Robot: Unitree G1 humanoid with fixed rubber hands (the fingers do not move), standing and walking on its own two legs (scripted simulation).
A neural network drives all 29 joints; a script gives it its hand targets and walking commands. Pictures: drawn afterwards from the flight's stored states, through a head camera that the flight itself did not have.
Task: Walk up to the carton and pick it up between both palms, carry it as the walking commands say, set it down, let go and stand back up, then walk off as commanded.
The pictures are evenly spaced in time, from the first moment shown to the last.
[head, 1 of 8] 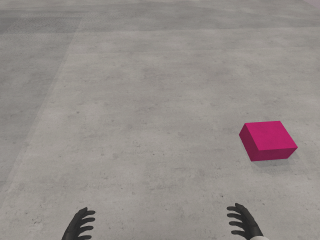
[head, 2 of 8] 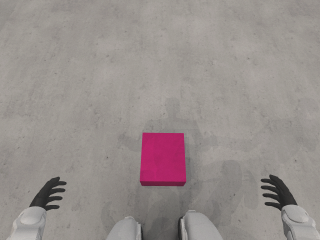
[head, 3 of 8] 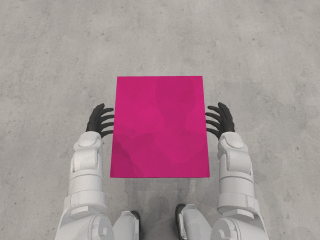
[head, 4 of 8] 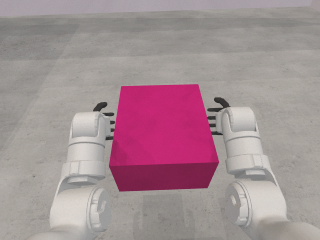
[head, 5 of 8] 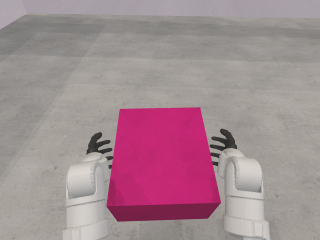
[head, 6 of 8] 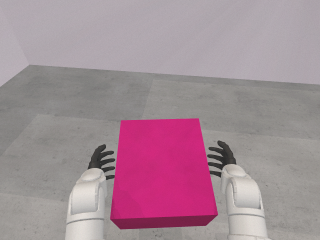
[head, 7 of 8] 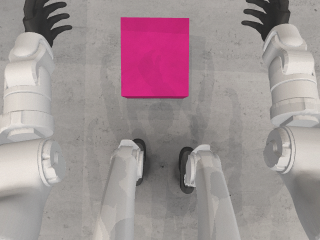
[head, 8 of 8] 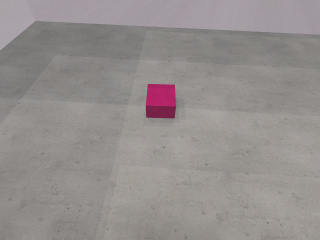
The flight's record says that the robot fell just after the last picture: no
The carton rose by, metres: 0.75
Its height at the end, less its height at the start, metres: +0.00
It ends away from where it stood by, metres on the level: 2.62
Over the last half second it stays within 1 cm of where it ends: yes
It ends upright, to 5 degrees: yes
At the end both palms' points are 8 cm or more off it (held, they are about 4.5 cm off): yes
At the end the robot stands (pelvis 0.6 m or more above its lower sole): yes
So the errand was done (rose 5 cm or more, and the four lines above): yes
